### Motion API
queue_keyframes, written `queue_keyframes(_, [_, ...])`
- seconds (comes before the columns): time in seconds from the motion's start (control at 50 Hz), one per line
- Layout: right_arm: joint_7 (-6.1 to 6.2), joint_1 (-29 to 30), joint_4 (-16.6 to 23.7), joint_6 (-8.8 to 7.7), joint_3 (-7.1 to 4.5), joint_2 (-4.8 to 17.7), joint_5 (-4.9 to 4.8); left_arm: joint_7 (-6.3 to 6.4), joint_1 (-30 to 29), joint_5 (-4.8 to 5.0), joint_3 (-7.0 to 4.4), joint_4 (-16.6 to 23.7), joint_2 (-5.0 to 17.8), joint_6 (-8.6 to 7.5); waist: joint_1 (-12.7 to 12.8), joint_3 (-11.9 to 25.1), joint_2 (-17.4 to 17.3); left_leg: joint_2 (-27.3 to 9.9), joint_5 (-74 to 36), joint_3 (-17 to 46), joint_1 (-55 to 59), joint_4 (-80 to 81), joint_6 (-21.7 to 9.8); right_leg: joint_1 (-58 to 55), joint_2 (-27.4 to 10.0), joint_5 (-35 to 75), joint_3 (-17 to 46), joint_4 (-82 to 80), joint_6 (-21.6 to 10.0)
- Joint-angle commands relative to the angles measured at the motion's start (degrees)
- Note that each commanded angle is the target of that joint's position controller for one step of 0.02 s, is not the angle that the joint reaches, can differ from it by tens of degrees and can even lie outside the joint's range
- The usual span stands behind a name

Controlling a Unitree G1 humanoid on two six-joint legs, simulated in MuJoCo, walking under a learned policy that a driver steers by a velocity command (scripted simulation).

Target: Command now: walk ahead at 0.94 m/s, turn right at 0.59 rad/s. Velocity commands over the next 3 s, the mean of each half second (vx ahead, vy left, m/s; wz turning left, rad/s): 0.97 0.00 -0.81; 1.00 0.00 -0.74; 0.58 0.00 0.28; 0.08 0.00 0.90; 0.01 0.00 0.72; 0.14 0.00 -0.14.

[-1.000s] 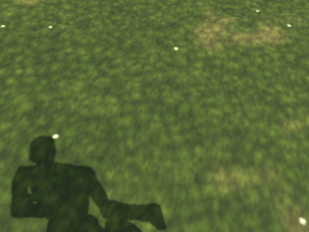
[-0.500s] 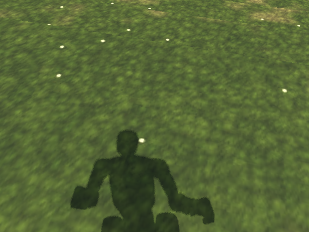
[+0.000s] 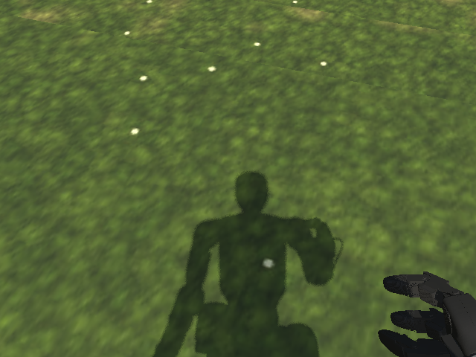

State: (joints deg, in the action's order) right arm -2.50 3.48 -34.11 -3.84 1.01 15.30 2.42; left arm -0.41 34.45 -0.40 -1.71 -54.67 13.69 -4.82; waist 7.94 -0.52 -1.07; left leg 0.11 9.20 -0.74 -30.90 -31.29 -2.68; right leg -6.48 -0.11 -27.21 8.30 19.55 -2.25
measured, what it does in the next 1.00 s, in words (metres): walks ahead, turning right: right foot, then left foot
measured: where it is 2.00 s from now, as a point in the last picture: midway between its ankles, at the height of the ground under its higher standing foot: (461, 149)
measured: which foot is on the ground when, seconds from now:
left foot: down 0.00-0.46, up 0.48-0.86, down 0.88-1.00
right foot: down 0.00-0.00, up 0.02-0.44, down 0.46-0.88, up 0.90-1.00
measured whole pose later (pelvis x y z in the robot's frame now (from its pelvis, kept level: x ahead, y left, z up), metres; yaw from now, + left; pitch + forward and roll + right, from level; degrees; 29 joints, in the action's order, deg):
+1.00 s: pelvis +0.85 -0.23 +0.01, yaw -46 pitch +1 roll +1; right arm -0.3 -14.0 -42.7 -4.1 -2.5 17.1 2.9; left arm -1.0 16.9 -1.6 -3.0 -46.4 19.6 -3.8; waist 0.4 -1.5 1.6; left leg 1.2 12.8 -2.4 -20.5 -32.3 -1.2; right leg 18.4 4.9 -16.7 5.7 73.5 -6.7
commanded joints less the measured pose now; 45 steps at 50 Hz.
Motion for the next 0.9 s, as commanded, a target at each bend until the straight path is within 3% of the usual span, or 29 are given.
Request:
queue_keyframes(0.02, [3.35, -32.53, -4.56, -1.09, -6.56, 17.38, 2.75, -0.24, -5.04, 1.72, -1.11, 8.21, 3.44, -1.9, -17.68, 23.71, -10.72, -24.18, 37.19, 31.34, 60.99, 5.39, -5.18, 43.45, 1.45, 5.53, -2.52, 49.1, -4.81])
queue_keyframes(0.04, [3.08, -30.45, -4.02, -0.58, -6.52, 16.6, 1.43, -0.37, -7.62, 2.02, -1.71, 9.49, 7.19, -1.29, -17.06, 24.3, -12.05, -27.24, 47.97, 49.21, 53.63, 16.95, -6.42, 47.86, 1.82, 2.62, -1.32, 57.17, -5.94])
queue_keyframes(0.06, [3.12, -23.85, -4.37, -0.4, -5.68, 12.3, 1.11, -0.45, -12.7, 1.21, -2.35, 10.05, 8.57, -0.4, -14.37, 11.96, -8.19, -24.0, 43.25, 39.89, 44.82, 17.09, -5.38, 51.79, -1.64, 8.32, -2.55, 59.03, -6.01])
queue_keyframes(0.08, [2.92, -21.16, -4.61, -0.65, -4.97, 8.61, 0.74, -1.1, -14.5, 0.47, -2.1, 9.91, 7.61, 0.09, -13.0, 5.9, -4.09, -21.92, 31.55, 30.25, 37.03, 17.39, -5.17, 51.09, -3.99, 11.91, -3.41, 56.94, -5.55])
queue_keyframes(0.1, [2.9, -19.87, -5.23, -0.88, -4.58, 6.86, 0.75, -1.72, -14.82, 0.0, -2.09, 9.52, 6.46, 0.8, -11.24, 2.72, -3.69, -19.64, 23.21, 23.4, 31.51, 18.9, -4.35, 49.2, -5.21, 12.72, -3.72, 55.31, -4.85])
queue_keyframes(0.14, [2.84, -20.52, -7.35, -1.78, -4.0, 4.66, -0.36, -2.67, -15.31, -1.12, -1.78, 10.03, 4.11, 2.83, -8.5, -1.54, -5.61, -17.74, 16.39, 14.14, 24.89, 21.87, -3.42, 48.3, -7.2, 12.78, -4.07, 54.27, -3.49])
queue_keyframes(0.18, [2.38, -21.33, -9.36, -2.79, -3.74, 3.08, -1.52, -3.36, -19.29, -1.32, -1.52, 11.9, 2.98, 4.21, -7.44, -4.45, -4.35, -16.09, 8.27, 6.09, 24.13, 23.97, -2.16, 52.02, -7.82, 15.72, -5.0, 54.36, -3.04])
queue_keyframes(0.22, [2.08, -21.2, -10.37, -3.55, -3.66, 2.66, -1.44, -4.05, -23.85, -1.33, -1.05, 14.45, 2.82, 4.55, -6.46, -6.21, -4.1, -14.69, -0.15, -1.65, 22.37, 25.43, -1.51, 53.35, -7.82, 21.58, -6.56, 51.43, -2.87])
queue_keyframes(0.26, [2.23, -20.95, -11.24, -4.12, -3.69, 2.86, -1.01, -4.54, -28.41, -0.91, -0.67, 16.59, 3.34, 4.51, -5.87, -7.96, -3.41, -12.1, -7.96, -8.41, 21.04, 26.43, -0.9, 52.09, -6.87, 27.39, -8.88, 44.54, -3.31])
queue_keyframes(0.32, [3.0, -23.63, -12.97, -4.21, -4.11, 5.68, -1.16, -5.69, -34.85, -1.08, 0.19, 18.95, 3.65, 4.13, -6.63, -9.58, 0.14, -10.9, -25.02, -15.19, 23.76, 27.6, 0.81, 45.44, -4.12, 31.86, -16.03, 29.5, -5.73])
queue_keyframes(0.36, [3.62, -26.06, -13.5, -3.75, -4.53, 8.63, -1.17, -5.64, -34.99, -0.73, 0.13, 18.73, 4.75, 3.94, -6.06, -6.74, -0.89, -11.51, -52.47, -16.88, 30.2, 21.74, 1.89, 39.03, 0.64, 31.41, -20.47, 25.03, -7.63])
queue_keyframes(0.38, [4.13, -26.6, -13.34, -2.97, -5.0, 10.71, -1.06, -5.24, -32.35, -0.54, -0.13, 17.94, 5.89, 3.94, -4.35, -4.04, -2.75, -12.33, -64.25, -16.84, 33.84, 16.18, 2.34, 35.7, 2.82, 28.54, -21.49, 24.2, -8.38])
queue_keyframes(0.42, [4.94, -23.21, -12.01, -0.79, -6.1, 14.41, -0.29, -4.05, -16.89, -0.41, -1.81, 13.98, 9.95, 3.97, 4.28, 4.65, -5.82, -14.95, -76.03, -15.17, 33.91, -4.85, 1.67, 19.58, 5.96, 20.92, -19.7, 24.16, -10.66])
queue_keyframes(0.44, [4.66, -21.08, -10.84, 0.15, -6.27, 14.68, 0.15, -2.92, -4.94, -0.49, -3.53, 10.14, 12.91, 3.77, 8.8, 9.82, -4.62, -14.94, -68.36, -13.44, 27.86, -21.81, 0.46, 5.69, 6.77, 17.17, -15.93, 20.42, -12.44])
queue_keyframes(0.46, [3.46, -21.1, -11.3, 0.34, -5.91, 11.83, 0.45, -1.27, -3.73, -0.17, -5.11, 8.52, 15.07, 3.98, 6.96, 7.88, 2.52, -7.39, -22.58, -12.95, 14.84, -42.98, 0.95, -3.21, 4.29, 12.78, -9.78, 16.66, -14.06])
queue_keyframes(0.48, [2.95, -22.6, -7.61, -0.68, -3.46, 2.76, 1.39, -0.81, -8.82, -0.33, -5.86, 9.56, 20.17, 4.6, -1.34, 5.09, 14.44, 0.65, 21.2, -8.79, -6.14, -64.31, 2.75, -8.79, -5.61, 27.85, 9.78, 20.27, -17.85])
queue_keyframes(0.5, [2.8, -21.04, -1.11, -2.3, -3.19, 5.24, -0.42, -0.75, -9.11, -1.05, -6.75, 11.98, 23.1, 5.12, -1.36, 17.18, 12.85, 1.78, 18.77, 3.59, -18.88, -68.0, 3.34, -19.31, -12.99, 10.02, 33.98, 4.08, -27.52])
queue_keyframes(0.52, [2.8, -16.49, -1.0, -3.69, -3.15, 8.13, -0.06, -0.21, -10.06, -0.98, -6.55, 12.39, 19.92, 5.0, -1.13, 10.25, 2.71, -1.67, 13.93, 6.0, -21.94, -61.91, 3.0, -12.83, -14.5, 0.53, 38.14, -5.43, -24.6])
queue_keyframes(0.54, [2.72, -15.55, -1.51, -4.02, -3.15, 8.75, -0.17, 0.12, -12.38, -0.89, -5.85, 11.73, 16.93, 4.53, -4.32, 2.78, -2.61, -3.96, 10.38, 5.84, -19.24, -55.15, 3.05, -2.71, -12.91, 1.98, 33.99, -7.22, -21.82])
queue_keyframes(0.6, [2.73, -16.82, -2.43, -0.65, -2.4, 6.93, 2.06, 0.68, -16.25, -0.25, -4.14, 11.7, 12.89, 1.88, -10.75, -3.08, -6.12, -7.85, 12.31, 5.7, -7.75, -43.8, 6.08, 18.77, -5.8, 13.94, 21.04, -7.85, -19.34])
queue_keyframes(0.64, [2.25, -12.25, -0.14, 0.72, -1.85, 5.54, 1.98, 0.3, -16.28, 0.06, -4.03, 11.83, 12.97, 0.52, -10.47, -5.02, -4.61, -8.67, 9.83, 3.3, -4.37, -33.21, 7.48, 26.69, -2.14, 16.78, 15.95, -9.94, -18.65])
queue_keyframes(0.7, [1.32, -2.52, 3.68, 0.57, -0.67, 3.28, 0.25, -0.17, -14.62, 0.09, -4.62, 11.65, 13.53, -0.06, -6.96, -6.11, -0.82, -6.7, -6.89, 1.29, 1.14, -15.56, 7.3, 29.63, 1.84, 24.36, 12.14, -10.14, -15.4])
queue_keyframes(0.74, [1.11, -1.15, 3.99, 0.31, -0.58, 3.45, -0.71, -0.54, -12.49, 0.69, -4.99, 10.93, 14.0, -0.2, -4.78, -3.68, 1.69, -4.5, -15.28, 0.32, 5.1, -7.6, 5.81, 24.94, 1.14, 32.64, 11.7, -9.34, -13.24])
queue_keyframes(0.8, [1.26, -1.39, 3.62, -0.23, -1.27, 5.26, -0.47, -0.12, -9.77, 0.84, -4.85, 9.36, 13.68, -0.39, -3.66, -1.6, 2.98, -2.56, -16.54, 0.12, 9.17, 0.11, 3.09, 14.29, -1.71, 44.29, 11.76, -5.74, -10.51])
queue_keyframes(0.82, [1.6, -4.51, 2.53, -0.34, -2.0, 6.77, -0.22, 0.19, -9.41, 0.53, -4.93, 8.89, 14.64, -0.41, -5.02, 0.69, 3.35, -0.74, -12.72, -0.31, 11.98, 0.73, 2.28, 9.84, -2.55, 53.72, 11.67, -1.34, -9.4])
queue_keyframes(0.84, [2.15, -11.29, 0.51, -0.57, -3.21, 9.12, -0.48, 0.31, -9.9, -0.31, -5.1, 8.64, 16.37, -0.31, -8.57, 4.75, 3.75, 1.17, -6.14, -0.67, 17.32, -0.11, 1.28, 6.42, -3.29, 62.72, 11.19, 7.0, -8.31])
queue_keyframes(0.86, [3.02, -21.34, -2.11, -0.63, -4.32, 10.87, -0.95, 0.19, -12.54, -1.09, -5.2, 8.71, 17.46, -0.18, -15.13, 9.09, 3.6, 0.97, -2.38, -1.68, 26.97, 0.65, 0.61, 8.55, -2.13, 64.03, 9.23, 19.66, -7.18])
queue_keyframes(0.88, [4.23, -33.04, -4.85, -0.72, -5.66, 13.89, -0.37, 0.22, -14.95, -1.76, -4.26, 9.6, 13.96, -0.59, -20.73, 13.97, 2.26, -4.73, 7.72, 3.93, 40.17, -2.31, -0.34, 18.21, 0.05, 54.61, 6.77, 37.19, -6.35])
queue_keyframes(0.9, [4.16, -35.16, -5.8, -1.13, -6.96, 19.72, 2.17, 0.01, -7.59, 0.45, -1.86, 12.03, 3.63, -0.96, -14.19, 19.8, -17.48, -21.6, 26.44, 35.55, 53.49, 6.08, -6.28, 37.33, 9.02, 7.16, 2.06, 58.73, -3.83])
Next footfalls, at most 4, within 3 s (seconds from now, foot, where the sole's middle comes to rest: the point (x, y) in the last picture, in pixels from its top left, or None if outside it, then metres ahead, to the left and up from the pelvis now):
0.46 right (332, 324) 0.55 -0.12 -0.75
0.88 left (362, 194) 0.99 -0.21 -0.75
1.30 right None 1.12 -0.62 -0.75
1.72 left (429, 131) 1.30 -0.46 -0.75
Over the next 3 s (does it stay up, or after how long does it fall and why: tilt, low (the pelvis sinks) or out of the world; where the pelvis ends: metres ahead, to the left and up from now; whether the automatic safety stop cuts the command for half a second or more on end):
stays up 1.18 -0.55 0.02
